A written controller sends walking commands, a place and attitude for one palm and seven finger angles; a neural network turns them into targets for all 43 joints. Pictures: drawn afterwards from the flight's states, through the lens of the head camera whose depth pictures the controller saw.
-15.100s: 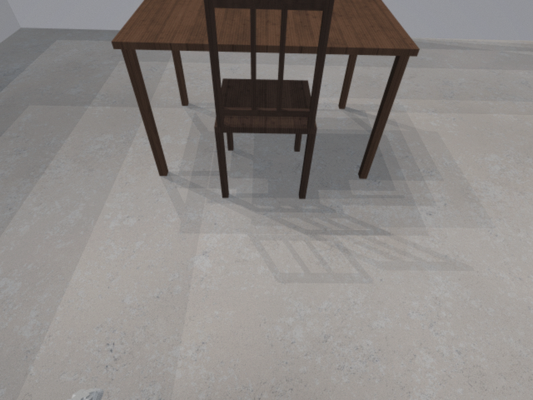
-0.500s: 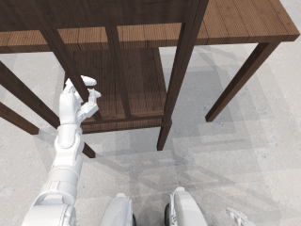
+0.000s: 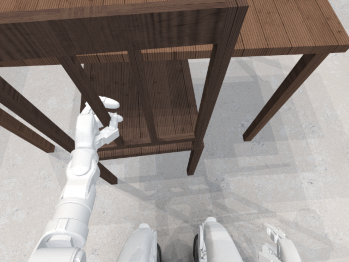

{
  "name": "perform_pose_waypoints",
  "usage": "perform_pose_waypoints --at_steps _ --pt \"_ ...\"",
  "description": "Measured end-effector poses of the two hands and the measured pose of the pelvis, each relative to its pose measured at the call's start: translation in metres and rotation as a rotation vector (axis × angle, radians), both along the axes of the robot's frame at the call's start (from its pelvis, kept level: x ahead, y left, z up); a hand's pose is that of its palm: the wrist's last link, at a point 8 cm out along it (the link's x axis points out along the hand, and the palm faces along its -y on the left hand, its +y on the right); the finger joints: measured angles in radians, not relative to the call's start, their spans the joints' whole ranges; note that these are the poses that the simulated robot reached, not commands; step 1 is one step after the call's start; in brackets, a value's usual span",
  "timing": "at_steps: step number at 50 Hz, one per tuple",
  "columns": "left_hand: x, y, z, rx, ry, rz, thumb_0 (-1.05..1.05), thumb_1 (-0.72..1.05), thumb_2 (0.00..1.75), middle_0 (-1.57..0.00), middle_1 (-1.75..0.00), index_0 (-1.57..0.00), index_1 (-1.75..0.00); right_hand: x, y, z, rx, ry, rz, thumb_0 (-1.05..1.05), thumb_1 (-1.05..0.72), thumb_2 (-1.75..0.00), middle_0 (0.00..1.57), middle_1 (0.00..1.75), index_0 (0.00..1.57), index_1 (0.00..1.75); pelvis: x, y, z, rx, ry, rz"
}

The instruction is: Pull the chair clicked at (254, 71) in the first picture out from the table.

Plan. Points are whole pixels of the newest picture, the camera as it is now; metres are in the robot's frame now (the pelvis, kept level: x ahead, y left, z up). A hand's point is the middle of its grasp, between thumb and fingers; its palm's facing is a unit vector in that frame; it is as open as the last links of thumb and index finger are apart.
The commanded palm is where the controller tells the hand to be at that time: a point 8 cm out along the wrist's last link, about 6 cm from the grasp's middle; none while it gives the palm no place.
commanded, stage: step backward, pulling the chair out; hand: left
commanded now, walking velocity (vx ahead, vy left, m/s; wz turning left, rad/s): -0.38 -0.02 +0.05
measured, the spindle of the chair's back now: (102, 113) +0.43 +0.16 +0.02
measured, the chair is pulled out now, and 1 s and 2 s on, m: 0.03 0.13 0.13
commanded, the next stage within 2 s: none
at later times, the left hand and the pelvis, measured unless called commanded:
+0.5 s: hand (118, 139) +0.37 +0.12 +0.01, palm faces -0.01 -0.99 -0.13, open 5.1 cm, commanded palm +0.35 +0.17 +0.01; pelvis +0.00 +0.00 +0.08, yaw -2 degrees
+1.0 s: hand (124, 170) +0.30 +0.10 +0.01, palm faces +0.02 -0.99 -0.16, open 5.2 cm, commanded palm +0.30 +0.15 +0.01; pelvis -0.05 -0.01 +0.08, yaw -1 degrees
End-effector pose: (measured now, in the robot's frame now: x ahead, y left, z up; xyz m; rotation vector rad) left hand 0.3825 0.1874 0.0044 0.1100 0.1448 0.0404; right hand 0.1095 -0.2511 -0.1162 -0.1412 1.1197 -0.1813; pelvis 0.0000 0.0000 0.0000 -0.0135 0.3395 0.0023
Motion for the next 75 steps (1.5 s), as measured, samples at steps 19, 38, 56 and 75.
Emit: perform_pose_waypoints --at_steps 19,38,56,75 --pt "-0.012 -0.01 0.022 0.008 0.349 -0.001 0.08 0.76 0.79 -0.33 -1.12 -0.49 -1.45 -0.069 -0.017 0.079 -0.108 0.202 -0.12 0.01 -0.9 -0.9 0.2 0.3 0.2 0.3 0.013 0.008 0.079 -0.006 -0.166 -0.027" --pt "-0.072 -0.028 0.025 0.018 0.369 0.05 0.06 0.73 0.8 -0.33 -1.09 -0.5 -1.45 -0.096 -0.025 0.068 -0.036 0.125 -0.126 0.01 -0.9 -0.9 0.2 0.3 0.2 0.3 -0.032 -0.015 0.082 0.01 -0.236 -0.042" --pt "-0.101 -0.032 0.025 0.05 0.359 0.021 0.05 0.72 0.78 -0.33 -1.1 -0.5 -1.45 -0.128 -0.036 0.071 -0.082 0.093 -0.124 0.01 -0.9 -0.9 0.2 0.3 0.2 0.3 -0.055 -0.012 0.08 0.023 -0.266 -0.037" --pt "-0.101 -0.032 0.025 0.069 0.354 0.033 0.04 0.7 0.8 -0.35 -1.11 -0.5 -1.45 -0.116 -0.029 0.064 -0.055 0.079 -0.1 0.01 -0.9 -0.9 0.2 0.3 0.2 0.3 -0.051 -0.018 0.079 0.018 -0.271 -0.027"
